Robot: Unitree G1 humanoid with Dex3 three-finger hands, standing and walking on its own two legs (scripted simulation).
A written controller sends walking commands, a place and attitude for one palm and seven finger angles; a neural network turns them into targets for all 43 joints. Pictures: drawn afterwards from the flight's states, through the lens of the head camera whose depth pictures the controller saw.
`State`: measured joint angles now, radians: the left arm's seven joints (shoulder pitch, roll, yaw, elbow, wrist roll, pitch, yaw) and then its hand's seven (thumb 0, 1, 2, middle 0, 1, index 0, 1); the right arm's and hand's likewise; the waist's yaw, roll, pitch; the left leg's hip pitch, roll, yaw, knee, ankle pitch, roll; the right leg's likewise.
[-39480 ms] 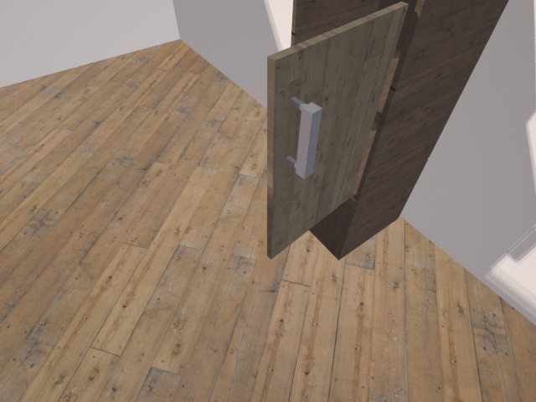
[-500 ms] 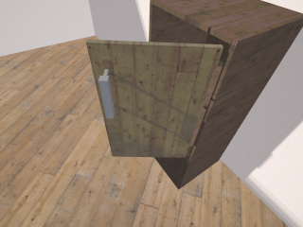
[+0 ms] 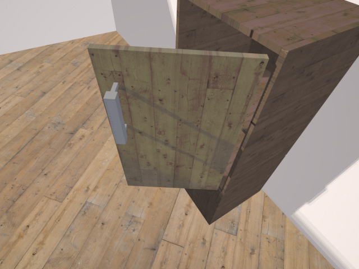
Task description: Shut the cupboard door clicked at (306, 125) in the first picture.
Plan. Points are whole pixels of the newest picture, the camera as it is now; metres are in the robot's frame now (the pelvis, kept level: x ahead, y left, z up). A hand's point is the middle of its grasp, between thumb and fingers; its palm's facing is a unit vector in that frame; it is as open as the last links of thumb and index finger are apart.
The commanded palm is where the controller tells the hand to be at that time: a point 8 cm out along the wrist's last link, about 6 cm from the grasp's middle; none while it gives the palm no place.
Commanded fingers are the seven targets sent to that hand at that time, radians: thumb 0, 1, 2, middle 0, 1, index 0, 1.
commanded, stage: come to a stop and stand still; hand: left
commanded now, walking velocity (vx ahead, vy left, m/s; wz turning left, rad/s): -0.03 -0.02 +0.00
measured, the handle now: (118, 114) +0.44 +0.19 +0.09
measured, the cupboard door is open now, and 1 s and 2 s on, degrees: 56 56 56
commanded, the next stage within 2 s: look again from close up in 0.60 s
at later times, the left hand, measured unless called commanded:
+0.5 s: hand out of the picture -0.02 +0.24 -0.16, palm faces -0.02 -0.96 -0.27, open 7.4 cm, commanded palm none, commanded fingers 0.00 0.90 0.90 -0.20 -0.30 -0.20 -0.30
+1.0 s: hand out of the picture -0.01 +0.21 -0.17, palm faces -0.02 -0.98 -0.21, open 7.4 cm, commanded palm none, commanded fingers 0.00 0.90 0.90 -0.20 -0.30 -0.20 -0.30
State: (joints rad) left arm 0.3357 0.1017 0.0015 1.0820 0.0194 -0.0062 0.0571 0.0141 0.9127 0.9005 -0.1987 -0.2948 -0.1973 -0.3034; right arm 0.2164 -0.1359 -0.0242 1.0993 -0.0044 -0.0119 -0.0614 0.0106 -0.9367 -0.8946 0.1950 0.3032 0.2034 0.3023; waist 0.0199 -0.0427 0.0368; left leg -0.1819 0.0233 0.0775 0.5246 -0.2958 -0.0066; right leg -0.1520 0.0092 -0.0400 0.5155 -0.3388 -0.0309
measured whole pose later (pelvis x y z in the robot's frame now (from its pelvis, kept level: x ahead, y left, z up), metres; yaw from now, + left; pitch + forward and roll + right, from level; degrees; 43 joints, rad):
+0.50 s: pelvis -0.06 +0.04 +0.00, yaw -1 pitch -1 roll +0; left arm 0.29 0.20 -0.01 0.98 0.02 0.01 0.03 0.01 0.91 0.90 -0.20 -0.29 -0.20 -0.30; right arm 0.29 -0.20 0.00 1.01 -0.03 0.00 0.00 0.00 -0.92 -0.89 0.20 0.30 0.20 0.30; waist -0.01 0.03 0.00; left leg -0.26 -0.03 0.09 0.48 -0.21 0.06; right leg -0.25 -0.02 0.01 0.52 -0.28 0.00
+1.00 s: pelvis -0.03 +0.03 +0.00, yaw -1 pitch +0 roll +1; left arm 0.25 0.17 -0.03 1.10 0.01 -0.02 0.03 0.01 0.91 0.90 -0.20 -0.29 -0.20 -0.30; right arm 0.23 -0.18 0.01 1.11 -0.01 -0.04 -0.02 0.00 -0.91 -0.89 0.20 0.30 0.20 0.30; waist 0.00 0.00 0.04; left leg -0.20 -0.02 0.08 0.44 -0.24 0.04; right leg -0.19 -0.01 0.01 0.48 -0.29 0.00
